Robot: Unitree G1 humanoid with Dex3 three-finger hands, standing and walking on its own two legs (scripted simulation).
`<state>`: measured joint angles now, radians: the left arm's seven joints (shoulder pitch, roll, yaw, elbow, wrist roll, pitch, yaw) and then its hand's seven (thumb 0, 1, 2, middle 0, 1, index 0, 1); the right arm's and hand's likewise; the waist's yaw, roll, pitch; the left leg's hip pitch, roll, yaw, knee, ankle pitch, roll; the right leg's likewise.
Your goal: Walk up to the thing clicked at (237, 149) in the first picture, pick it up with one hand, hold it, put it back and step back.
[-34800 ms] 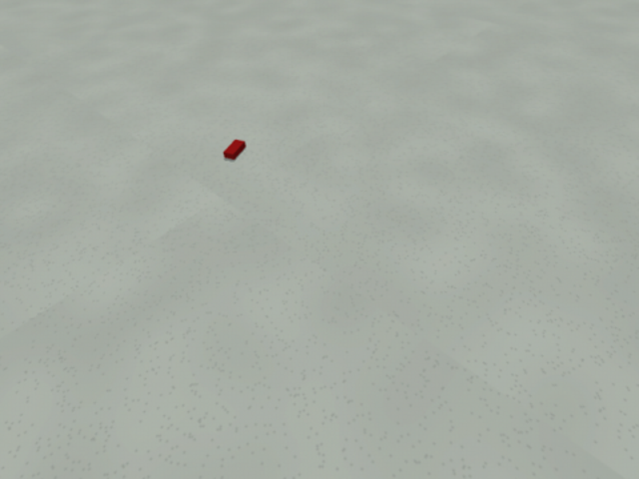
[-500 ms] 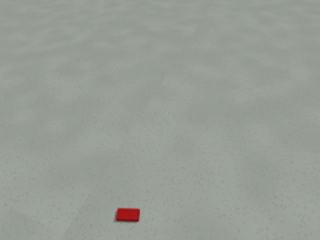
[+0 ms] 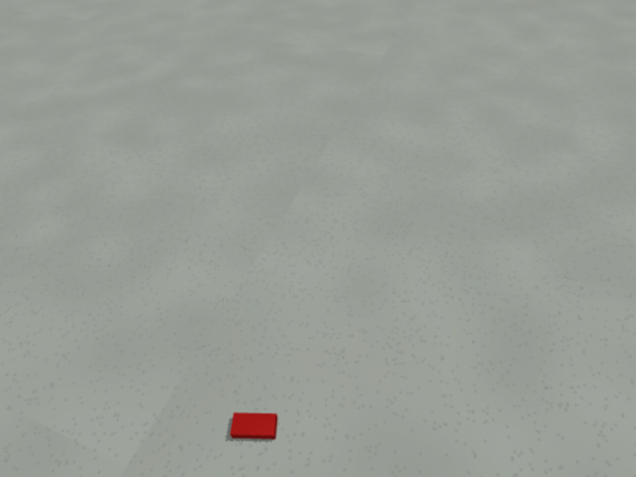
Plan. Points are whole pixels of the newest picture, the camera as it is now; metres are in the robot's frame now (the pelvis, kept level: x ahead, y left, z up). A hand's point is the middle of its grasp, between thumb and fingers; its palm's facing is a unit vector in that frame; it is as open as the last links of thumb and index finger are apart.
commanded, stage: stand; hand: left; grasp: from above
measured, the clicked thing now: (254, 425) +0.42 +0.24 -0.76
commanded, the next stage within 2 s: step back in 0.80 s
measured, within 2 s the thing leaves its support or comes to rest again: neither
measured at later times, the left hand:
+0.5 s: hand out of the picture +0.08 +0.24 -0.16, palm faces +0.01 -0.94 -0.33, open 7.4 cm
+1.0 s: hand out of the picture +0.08 +0.27 -0.17, palm faces +0.00 -0.93 -0.37, open 7.4 cm
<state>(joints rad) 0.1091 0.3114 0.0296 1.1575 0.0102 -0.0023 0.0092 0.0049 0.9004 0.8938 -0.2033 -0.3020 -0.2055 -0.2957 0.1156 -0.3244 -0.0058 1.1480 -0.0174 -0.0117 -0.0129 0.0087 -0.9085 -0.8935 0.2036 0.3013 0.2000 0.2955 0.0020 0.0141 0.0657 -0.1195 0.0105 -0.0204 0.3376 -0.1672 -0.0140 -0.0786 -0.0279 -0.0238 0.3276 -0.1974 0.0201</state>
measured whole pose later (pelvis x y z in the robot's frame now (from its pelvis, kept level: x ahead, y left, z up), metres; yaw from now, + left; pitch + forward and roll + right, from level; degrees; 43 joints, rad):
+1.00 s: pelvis -0.02 +0.01 -0.01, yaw +0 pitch -2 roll -1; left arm 0.06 0.36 0.06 1.02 0.00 0.02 0.01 0.00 0.90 0.89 -0.21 -0.30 -0.21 -0.30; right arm 0.05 -0.39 -0.04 1.03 0.00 0.04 0.01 0.01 -0.91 -0.89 0.20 0.30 0.20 0.30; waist -0.01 0.01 0.17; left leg -0.30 -0.01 -0.04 0.66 -0.32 0.03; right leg -0.21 -0.03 -0.02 0.49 -0.24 0.02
